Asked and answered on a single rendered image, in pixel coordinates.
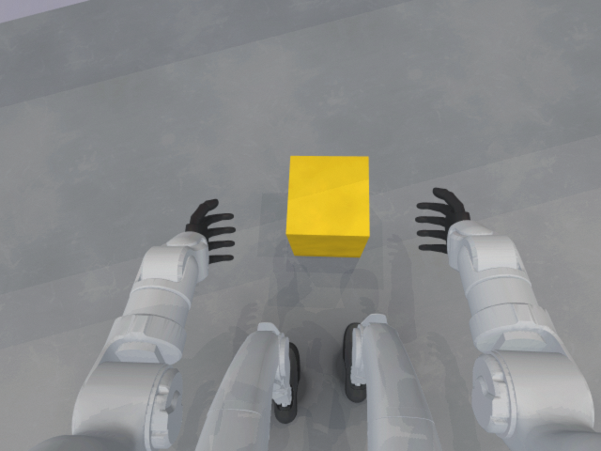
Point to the left robot thigh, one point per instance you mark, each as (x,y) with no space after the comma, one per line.
(239,416)

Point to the robot right upper arm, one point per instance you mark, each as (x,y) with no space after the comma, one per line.
(534,401)

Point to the left robot shin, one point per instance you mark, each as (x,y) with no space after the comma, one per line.
(282,391)

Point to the robot left hand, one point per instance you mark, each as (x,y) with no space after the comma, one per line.
(199,223)

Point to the carton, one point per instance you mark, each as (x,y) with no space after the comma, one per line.
(328,206)

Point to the left robot forearm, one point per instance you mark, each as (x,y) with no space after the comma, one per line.
(151,329)

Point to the robot right hand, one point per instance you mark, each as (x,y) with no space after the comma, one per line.
(454,212)

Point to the robot left upper arm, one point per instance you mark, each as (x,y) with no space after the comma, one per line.
(125,406)

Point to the right robot forearm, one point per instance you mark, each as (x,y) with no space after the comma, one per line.
(504,312)

